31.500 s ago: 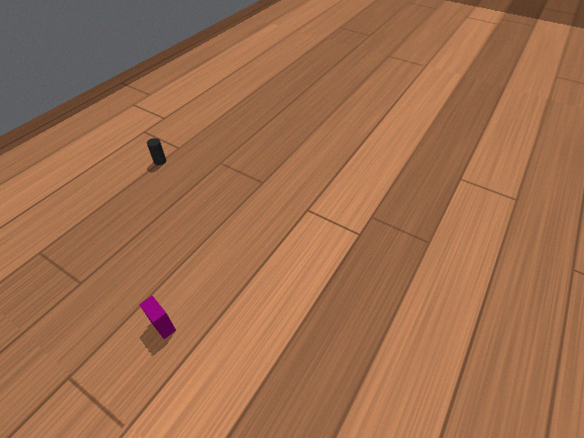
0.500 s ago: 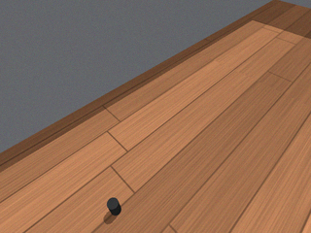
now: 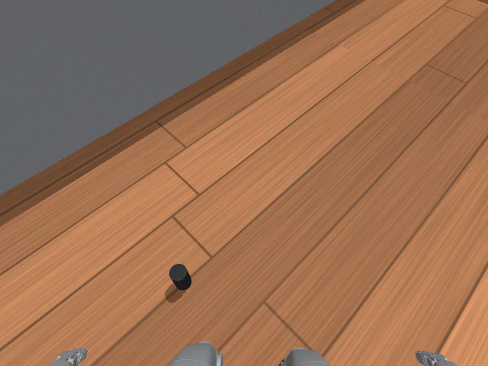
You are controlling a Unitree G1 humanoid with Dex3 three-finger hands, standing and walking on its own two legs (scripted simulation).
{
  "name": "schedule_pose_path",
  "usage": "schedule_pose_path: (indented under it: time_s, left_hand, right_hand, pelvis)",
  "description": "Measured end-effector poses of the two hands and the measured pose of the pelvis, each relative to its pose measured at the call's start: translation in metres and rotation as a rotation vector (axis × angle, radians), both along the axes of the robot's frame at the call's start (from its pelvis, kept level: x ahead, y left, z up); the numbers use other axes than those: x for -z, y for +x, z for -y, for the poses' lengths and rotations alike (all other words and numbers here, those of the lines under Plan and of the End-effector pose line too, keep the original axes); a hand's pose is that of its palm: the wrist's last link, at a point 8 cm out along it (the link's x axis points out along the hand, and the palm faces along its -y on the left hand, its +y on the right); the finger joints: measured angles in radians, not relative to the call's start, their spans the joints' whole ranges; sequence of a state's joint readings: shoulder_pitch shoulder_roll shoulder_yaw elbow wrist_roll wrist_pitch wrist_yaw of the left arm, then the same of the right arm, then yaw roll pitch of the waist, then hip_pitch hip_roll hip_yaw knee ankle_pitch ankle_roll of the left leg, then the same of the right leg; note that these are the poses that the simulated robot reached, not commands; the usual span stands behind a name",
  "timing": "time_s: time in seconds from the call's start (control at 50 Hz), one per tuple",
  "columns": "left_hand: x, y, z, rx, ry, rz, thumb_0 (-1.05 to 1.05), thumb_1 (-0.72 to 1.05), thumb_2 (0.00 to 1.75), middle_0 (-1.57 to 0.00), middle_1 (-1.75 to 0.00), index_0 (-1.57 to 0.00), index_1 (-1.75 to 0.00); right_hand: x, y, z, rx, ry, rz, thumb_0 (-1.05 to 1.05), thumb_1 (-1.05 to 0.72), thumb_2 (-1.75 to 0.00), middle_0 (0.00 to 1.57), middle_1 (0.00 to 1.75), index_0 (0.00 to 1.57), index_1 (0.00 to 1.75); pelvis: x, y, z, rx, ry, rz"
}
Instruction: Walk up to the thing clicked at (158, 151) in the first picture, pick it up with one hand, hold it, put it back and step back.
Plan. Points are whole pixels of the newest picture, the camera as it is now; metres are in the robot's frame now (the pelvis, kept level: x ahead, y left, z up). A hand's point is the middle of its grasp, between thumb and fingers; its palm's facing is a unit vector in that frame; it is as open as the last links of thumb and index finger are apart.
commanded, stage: step back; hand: left
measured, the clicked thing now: (180, 277) +0.45 +0.24 -0.70
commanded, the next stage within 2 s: none
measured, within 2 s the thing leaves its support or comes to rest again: neither
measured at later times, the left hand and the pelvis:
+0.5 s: hand out of the picture +0.05 +0.29 -0.15, palm faces -0.11 -0.91 -0.40, open 7.4 cm; pelvis -0.08 +0.03 -0.01, yaw -5 degrees
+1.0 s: hand out of the picture -0.07 +0.29 -0.15, palm faces -0.03 -0.94 -0.34, open 7.4 cm; pelvis -0.21 +0.04 +0.00, yaw +0 degrees
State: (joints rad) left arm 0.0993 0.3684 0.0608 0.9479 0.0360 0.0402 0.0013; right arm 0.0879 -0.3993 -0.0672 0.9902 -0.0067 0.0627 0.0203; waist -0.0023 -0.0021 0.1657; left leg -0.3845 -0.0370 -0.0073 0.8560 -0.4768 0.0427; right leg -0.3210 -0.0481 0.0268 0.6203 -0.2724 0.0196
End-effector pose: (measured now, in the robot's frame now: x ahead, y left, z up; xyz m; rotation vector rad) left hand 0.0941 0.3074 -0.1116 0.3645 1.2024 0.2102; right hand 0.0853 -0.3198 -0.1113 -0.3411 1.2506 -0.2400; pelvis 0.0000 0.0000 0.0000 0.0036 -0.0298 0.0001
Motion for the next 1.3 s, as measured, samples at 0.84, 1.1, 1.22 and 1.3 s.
schedule_pose_path:
  time_s: [0.84,1.1,1.22,1.3]
  left_hand:
    - [-0.013,-0.118,-0.016,0.075,-0.005,0.146,0.00,0.90,0.90,-0.21,-0.30,-0.21,-0.30]
    - [-0.002,-0.221,-0.035,0.012,-0.033,0.053,0.00,0.90,0.90,-0.21,-0.30,-0.20,-0.30]
    - [0.003,-0.271,-0.028,0.036,0.017,-0.005,0.00,0.90,0.90,-0.21,-0.30,-0.20,-0.30]
    - [0.003,-0.303,-0.008,0.047,0.037,-0.012,0.00,0.90,0.90,-0.21,-0.30,-0.20,-0.30]
  right_hand:
    - [-0.006,-0.172,-0.026,-0.028,-0.048,0.044,0.00,-0.90,-0.90,0.21,0.30,0.20,0.30]
    - [-0.033,-0.242,-0.042,-0.047,-0.065,0.073,0.00,-0.90,-0.90,0.21,0.30,0.20,0.30]
    - [-0.025,-0.257,-0.017,-0.051,-0.071,0.167,0.00,-0.90,-0.90,0.21,0.30,0.20,0.30]
    - [-0.005,-0.278,0.007,-0.035,-0.054,0.199,0.00,-0.90,-0.90,0.21,0.30,0.20,0.30]
  pelvis:
    - [0.002,-0.162,-0.030,0.021,0.000,-0.014]
    - [-0.009,-0.232,-0.030,0.043,-0.030,-0.004]
    - [0.003,-0.274,-0.013,0.092,-0.014,0.001]
    - [0.014,-0.307,0.001,0.084,-0.051,0.027]
